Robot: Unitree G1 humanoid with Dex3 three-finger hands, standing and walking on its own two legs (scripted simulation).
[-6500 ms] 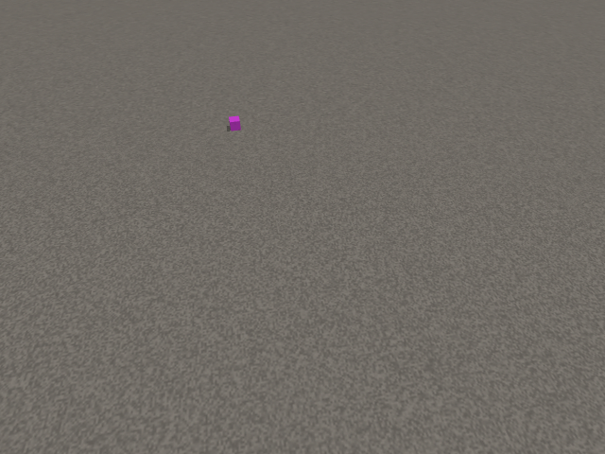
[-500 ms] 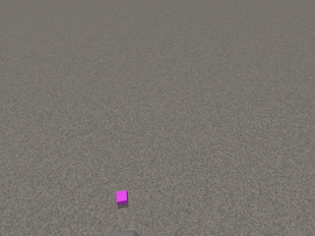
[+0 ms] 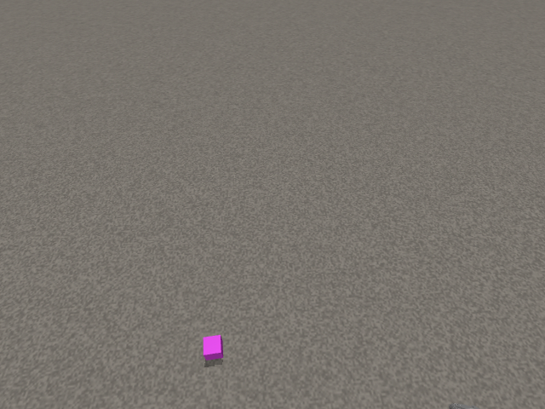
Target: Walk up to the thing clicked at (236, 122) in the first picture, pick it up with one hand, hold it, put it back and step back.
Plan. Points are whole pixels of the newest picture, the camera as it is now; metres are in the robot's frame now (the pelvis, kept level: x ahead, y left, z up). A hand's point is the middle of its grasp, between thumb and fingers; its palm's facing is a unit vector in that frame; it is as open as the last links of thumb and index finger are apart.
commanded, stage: walk up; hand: left
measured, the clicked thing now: (213, 347) +0.45 +0.23 -0.74
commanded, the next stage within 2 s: none
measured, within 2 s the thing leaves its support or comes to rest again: neither
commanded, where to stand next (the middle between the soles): +0.06 -0.02 m, yaw +3 degrees
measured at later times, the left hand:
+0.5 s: hand out of the picture +0.10 +0.27 -0.14, palm faces -0.01 -0.94 -0.35, open 7.4 cm
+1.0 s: hand out of the picture +0.08 +0.27 -0.15, palm faces +0.03 -0.90 -0.43, open 7.4 cm
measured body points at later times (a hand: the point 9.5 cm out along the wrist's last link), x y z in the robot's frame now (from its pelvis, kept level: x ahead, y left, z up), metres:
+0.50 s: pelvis +0.01 +0.01 +0.01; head +0.03 +0.01 +0.46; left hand +0.10 +0.31 -0.12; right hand +0.09 -0.29 -0.12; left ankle +0.06 +0.13 -0.73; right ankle -0.01 -0.14 -0.73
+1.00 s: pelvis -0.03 -0.01 -0.01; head +0.04 -0.02 +0.43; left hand +0.08 +0.32 -0.12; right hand +0.12 -0.32 -0.14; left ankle +0.06 +0.13 -0.73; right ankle -0.03 -0.13 -0.73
